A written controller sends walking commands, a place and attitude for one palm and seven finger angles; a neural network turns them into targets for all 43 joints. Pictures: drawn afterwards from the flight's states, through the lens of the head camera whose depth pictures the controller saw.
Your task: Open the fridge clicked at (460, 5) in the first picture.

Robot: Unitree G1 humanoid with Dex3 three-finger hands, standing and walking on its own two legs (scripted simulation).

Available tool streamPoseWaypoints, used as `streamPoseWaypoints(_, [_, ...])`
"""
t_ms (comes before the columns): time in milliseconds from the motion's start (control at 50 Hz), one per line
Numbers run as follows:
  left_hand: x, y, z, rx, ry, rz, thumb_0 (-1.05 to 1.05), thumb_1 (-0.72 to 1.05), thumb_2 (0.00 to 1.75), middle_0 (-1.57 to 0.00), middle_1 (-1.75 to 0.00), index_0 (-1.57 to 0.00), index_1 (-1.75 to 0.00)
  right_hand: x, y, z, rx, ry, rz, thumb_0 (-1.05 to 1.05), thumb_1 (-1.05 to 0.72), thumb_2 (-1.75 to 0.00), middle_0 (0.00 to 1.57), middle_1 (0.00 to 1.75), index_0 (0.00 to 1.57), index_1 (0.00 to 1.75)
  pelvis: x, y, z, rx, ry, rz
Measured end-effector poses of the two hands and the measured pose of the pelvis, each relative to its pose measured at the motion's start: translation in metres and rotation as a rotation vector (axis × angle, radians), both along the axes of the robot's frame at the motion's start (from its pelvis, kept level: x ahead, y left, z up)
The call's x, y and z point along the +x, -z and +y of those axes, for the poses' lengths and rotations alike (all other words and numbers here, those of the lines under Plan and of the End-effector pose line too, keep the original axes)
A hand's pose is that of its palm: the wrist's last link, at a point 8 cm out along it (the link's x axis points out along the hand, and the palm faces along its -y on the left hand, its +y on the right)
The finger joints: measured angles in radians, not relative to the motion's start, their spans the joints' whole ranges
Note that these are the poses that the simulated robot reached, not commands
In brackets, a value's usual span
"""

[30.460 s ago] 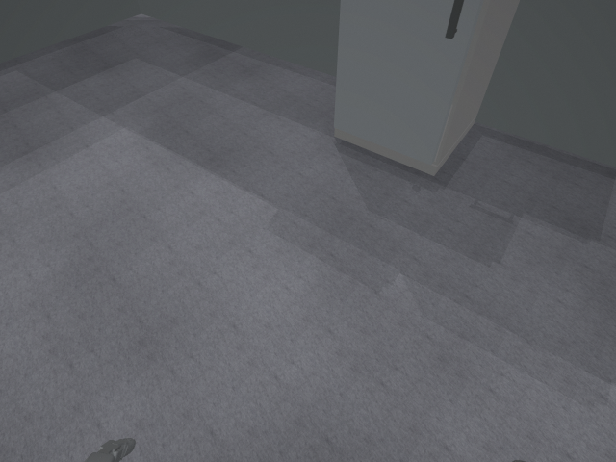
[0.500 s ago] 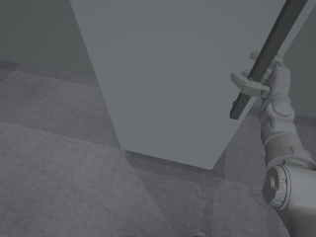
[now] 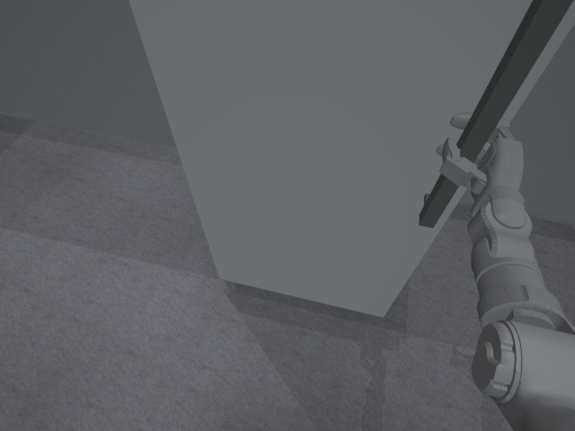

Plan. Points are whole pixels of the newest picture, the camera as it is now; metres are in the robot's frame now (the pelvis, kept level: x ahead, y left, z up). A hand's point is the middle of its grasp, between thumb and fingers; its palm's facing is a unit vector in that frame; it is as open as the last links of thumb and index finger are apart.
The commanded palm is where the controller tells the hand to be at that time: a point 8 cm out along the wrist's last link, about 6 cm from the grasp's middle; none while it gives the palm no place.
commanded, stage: grip the handle and tug to test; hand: right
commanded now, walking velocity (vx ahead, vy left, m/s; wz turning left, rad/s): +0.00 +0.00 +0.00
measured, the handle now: (471, 129) +0.53 -0.16 +0.15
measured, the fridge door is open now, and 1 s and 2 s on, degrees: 0 0 5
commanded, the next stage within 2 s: pull the door a little, standing still in 0.46 s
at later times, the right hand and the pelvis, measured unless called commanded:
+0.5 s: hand (451, 161) +0.48 -0.13 +0.13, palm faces +0.07 +1.00 +0.02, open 5.9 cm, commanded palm +0.42 -0.20 +0.13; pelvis +0.03 -0.01 +0.01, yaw +2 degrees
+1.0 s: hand (452, 166) +0.47 -0.14 +0.13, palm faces +0.05 +1.00 +0.01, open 6.3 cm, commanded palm +0.40 -0.18 +0.13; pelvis +0.09 -0.01 +0.02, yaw +2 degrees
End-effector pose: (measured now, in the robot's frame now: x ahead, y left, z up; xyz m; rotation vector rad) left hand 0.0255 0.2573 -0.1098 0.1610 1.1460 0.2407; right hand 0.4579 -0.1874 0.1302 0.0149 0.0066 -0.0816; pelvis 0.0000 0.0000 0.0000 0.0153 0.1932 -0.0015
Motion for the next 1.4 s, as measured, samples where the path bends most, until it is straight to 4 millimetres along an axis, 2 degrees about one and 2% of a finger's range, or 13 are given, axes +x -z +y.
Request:
streamPoseWaypoints(320, [0.010,-0.004,-0.002,-0.013,-0.032,-0.009,0.00,0.91,0.90,-0.21,-0.30,-0.20,-0.30,-0.002,0.000,0.001,0.004,-0.003,-0.004,0.03,-0.70,-0.78,0.35,1.40,0.37,1.40,0.015,-0.005,-0.002,-0.009,-0.023,-0.010])
streamPoseWaypoints(520, [0.040,-0.014,-0.006,-0.016,-0.041,-0.058,0.01,0.91,0.90,-0.21,-0.30,-0.20,-0.30,-0.004,0.000,0.000,0.006,-0.017,-0.004,0.03,-0.71,-0.75,0.31,1.40,0.35,1.40,0.033,-0.011,-0.007,-0.009,-0.039,-0.020])
streamPoseWaypoints(620, [0.065,-0.020,-0.009,-0.014,-0.025,-0.092,0.01,0.91,0.90,-0.21,-0.30,-0.20,-0.30,-0.006,-0.001,-0.001,0.007,-0.028,-0.009,0.04,-0.71,-0.74,0.31,1.40,0.34,1.40,0.046,-0.015,-0.009,-0.002,-0.037,-0.029])
streamPoseWaypoints(760, [0.101,-0.016,-0.017,-0.017,0.047,-0.101,0.01,0.91,0.90,-0.21,-0.30,-0.20,-0.30,-0.006,-0.001,-0.001,-0.002,-0.016,-0.012,0.03,-0.68,-0.78,0.35,1.40,0.37,1.39,0.054,-0.014,-0.013,-0.001,-0.005,-0.024])
streamPoseWaypoints(880, [0.125,-0.025,-0.028,-0.052,0.052,-0.152,0.01,0.91,0.90,-0.20,-0.30,-0.20,-0.30,-0.009,-0.004,0.000,-0.003,-0.014,0.024,0.04,-0.69,-0.77,0.30,1.38,0.34,1.39,0.068,-0.023,-0.014,-0.001,-0.015,-0.035])
streamPoseWaypoints(1040, [0.166,-0.032,-0.031,-0.066,0.048,-0.221,0.01,0.91,0.90,-0.21,-0.30,-0.20,-0.30,-0.013,-0.001,0.000,-0.006,-0.037,-0.025,0.03,-0.72,-0.76,0.25,1.37,0.25,1.33,0.098,-0.022,-0.013,-0.004,-0.051,-0.041])
streamPoseWaypoints(1140, [0.202,-0.049,-0.035,-0.066,0.033,-0.242,0.01,0.91,0.90,-0.20,-0.30,-0.20,-0.30,-0.019,-0.006,-0.001,-0.023,-0.062,0.029,0.03,-0.72,-0.76,0.20,1.31,0.22,1.33,0.131,-0.037,-0.016,-0.004,-0.087,-0.059])
streamPoseWaypoints(1260, [0.251,-0.066,-0.034,-0.037,0.071,-0.269,0.01,0.91,0.90,-0.21,-0.30,-0.20,-0.30,-0.013,-0.015,-0.005,-0.198,-0.067,0.091,0.00,-0.62,-0.77,0.31,1.32,0.27,1.37,0.156,-0.056,-0.014,-0.007,-0.138,-0.135])
streamPoseWaypoints(1340, [0.279,-0.059,-0.031,-0.088,0.058,-0.309,0.01,0.91,0.90,-0.20,-0.30,-0.20,-0.30,-0.012,-0.021,-0.003,-0.271,-0.023,0.142,-0.01,-0.59,-0.78,0.34,1.29,0.29,1.39,0.170,-0.057,-0.007,-0.040,-0.136,-0.205])
streamPoseWaypoints(1400, [0.303,-0.040,-0.027,-0.094,0.083,-0.341,0.01,0.91,0.90,-0.21,-0.30,-0.20,-0.30,-0.014,-0.022,-0.003,-0.311,0.010,0.092,-0.02,-0.57,-0.77,0.37,1.30,0.29,1.39,0.185,-0.038,0.005,-0.098,-0.044,-0.240])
